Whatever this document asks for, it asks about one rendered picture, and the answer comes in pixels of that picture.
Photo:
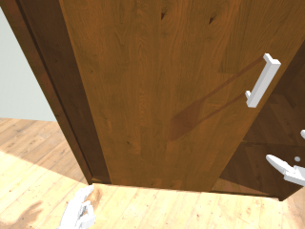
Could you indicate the handle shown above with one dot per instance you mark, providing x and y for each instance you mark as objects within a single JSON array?
[{"x": 263, "y": 81}]

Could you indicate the left robot hand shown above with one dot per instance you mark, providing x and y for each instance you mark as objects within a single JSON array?
[{"x": 73, "y": 213}]

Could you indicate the right robot hand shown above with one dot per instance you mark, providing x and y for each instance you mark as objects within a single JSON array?
[{"x": 294, "y": 174}]

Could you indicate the wardrobe door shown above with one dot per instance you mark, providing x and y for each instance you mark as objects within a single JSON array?
[
  {"x": 49, "y": 28},
  {"x": 166, "y": 80}
]

